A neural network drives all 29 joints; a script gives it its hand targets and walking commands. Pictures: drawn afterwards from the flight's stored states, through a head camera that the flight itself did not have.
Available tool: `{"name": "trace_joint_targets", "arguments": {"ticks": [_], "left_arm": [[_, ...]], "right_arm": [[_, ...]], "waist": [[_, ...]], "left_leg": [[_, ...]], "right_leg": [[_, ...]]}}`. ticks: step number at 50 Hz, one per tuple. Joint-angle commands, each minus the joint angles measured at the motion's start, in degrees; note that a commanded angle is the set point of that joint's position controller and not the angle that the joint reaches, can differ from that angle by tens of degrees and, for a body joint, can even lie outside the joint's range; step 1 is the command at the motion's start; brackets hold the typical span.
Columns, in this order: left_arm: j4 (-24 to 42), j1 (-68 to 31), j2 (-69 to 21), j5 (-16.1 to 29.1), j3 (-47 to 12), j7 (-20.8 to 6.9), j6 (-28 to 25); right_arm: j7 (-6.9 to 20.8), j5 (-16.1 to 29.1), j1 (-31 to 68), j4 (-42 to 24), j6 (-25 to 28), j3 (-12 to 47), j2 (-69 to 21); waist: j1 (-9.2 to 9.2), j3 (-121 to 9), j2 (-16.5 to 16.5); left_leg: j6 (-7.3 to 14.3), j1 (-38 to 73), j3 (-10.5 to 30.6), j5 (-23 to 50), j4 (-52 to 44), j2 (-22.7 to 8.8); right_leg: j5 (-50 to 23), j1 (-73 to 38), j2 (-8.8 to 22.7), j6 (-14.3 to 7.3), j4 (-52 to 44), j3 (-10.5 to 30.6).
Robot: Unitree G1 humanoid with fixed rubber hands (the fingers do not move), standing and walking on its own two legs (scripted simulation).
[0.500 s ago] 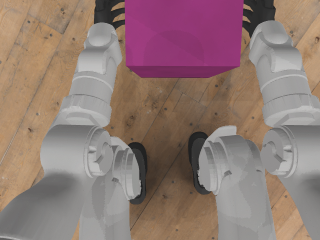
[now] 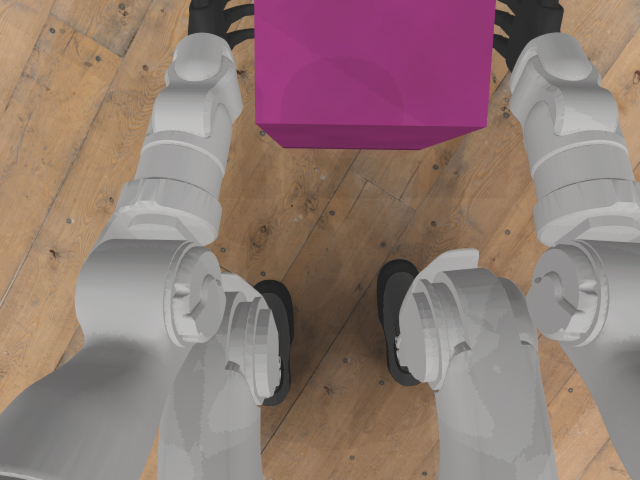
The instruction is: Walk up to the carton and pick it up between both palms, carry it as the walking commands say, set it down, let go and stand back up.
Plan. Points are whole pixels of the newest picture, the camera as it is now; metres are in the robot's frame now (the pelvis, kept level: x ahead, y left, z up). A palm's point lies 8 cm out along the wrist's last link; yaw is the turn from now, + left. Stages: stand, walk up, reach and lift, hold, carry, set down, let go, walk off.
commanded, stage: set down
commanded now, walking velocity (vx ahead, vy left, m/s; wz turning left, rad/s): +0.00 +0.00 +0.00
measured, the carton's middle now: (360, 54) +0.55 -0.07 -0.24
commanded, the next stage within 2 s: none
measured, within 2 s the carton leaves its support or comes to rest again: neither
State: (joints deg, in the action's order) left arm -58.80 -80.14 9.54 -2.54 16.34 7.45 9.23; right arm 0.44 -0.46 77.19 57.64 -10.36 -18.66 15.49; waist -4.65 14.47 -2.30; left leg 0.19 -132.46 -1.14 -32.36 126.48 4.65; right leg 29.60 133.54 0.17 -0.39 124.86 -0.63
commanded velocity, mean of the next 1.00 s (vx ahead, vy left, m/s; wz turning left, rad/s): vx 0.00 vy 0.00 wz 0.00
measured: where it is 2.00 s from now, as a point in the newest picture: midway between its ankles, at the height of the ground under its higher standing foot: (337, 352)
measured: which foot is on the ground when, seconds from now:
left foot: down 0.00-1.00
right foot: down 0.00-1.00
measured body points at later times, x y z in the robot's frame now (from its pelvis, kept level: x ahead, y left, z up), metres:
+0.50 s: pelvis +0.00 +0.00 +0.00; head +0.35 -0.02 +0.27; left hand +0.56 +0.08 -0.16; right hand +0.53 -0.22 -0.16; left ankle +0.11 +0.11 -0.33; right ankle +0.12 -0.12 -0.33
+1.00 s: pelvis +0.01 -0.01 +0.00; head +0.37 -0.03 +0.27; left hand +0.56 +0.12 -0.18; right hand +0.51 -0.26 -0.17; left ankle +0.11 +0.11 -0.33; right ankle +0.12 -0.12 -0.33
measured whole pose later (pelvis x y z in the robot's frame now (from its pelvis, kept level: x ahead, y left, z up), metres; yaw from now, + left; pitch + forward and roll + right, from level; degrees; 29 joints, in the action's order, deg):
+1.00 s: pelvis +0.01 -0.01 +0.00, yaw +0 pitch +38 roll +1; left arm -60.4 -76.4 18.0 11.0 2.9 8.0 2.4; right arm -4.5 13.6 74.9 64.3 0.1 -8.2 21.7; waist -4.0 16.9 -0.5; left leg -1.2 -130.2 -0.1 -34.5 126.7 3.9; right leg 30.6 132.4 -0.8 -1.4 125.1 -1.5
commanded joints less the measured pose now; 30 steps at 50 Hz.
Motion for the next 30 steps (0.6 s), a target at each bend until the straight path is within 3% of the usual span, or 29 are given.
{"name": "trace_joint_targets", "arguments": {"ticks": [1,11,19,25,30], "left_arm": [[2.09,-24.66,-49.8,2.67,-16.24,-13.59,-0.13],[1.09,-23.66,-47.34,1.76,-14.89,-13.67,-0.16],[1.06,-22.33,-37.99,1.39,-13.2,-11.61,-1.3],[0.61,-19.55,-22.64,1.65,-10.79,-7.76,-3.06],[-0.44,-12.65,5.89,4.73,-7.6,-0.4,-5.5]], "right_arm": [[13.69,3.05,27.35,-4.53,0.51,15.94,-48.45],[13.93,1.81,26.09,-3.59,0.47,14.07,-46.42],[11.3,1.09,24.35,-1.62,2.09,11.07,-36.9],[6.27,0.81,20.49,1.05,4.8,7.46,-21.25],[-2.75,2.17,12.23,3.54,8.18,2.29,6.66]], "waist": [[-1.87,-52.28,-1.89],[-2.04,-50.51,-1.98],[-2.12,-51.39,-1.91],[-2.08,-52.74,-1.61],[-2.73,-54.85,0.35]], "left_leg": [[0.53,23.65,-0.31,7.53,-10.62,4.12],[0.42,24.08,0.13,7.6,-10.36,3.96],[-0.23,25.5,-0.05,7.46,-10.38,3.41],[-1.03,27.42,-0.32,6.82,-10.6,2.57],[-1.69,29.53,-0.3,6.29,-11.15,1.0]], "right_leg": [[-10.95,-28.49,-5.05,0.2,-8.61,-0.97],[-10.39,-27.54,-4.87,0.31,-8.26,-0.89],[-10.19,-29.1,-4.14,0.7,-8.59,-1.03],[-9.83,-31.74,-3.34,1.21,-9.35,-1.06],[-9.65,-35.96,-1.99,1.89,-10.49,-1.03]]}}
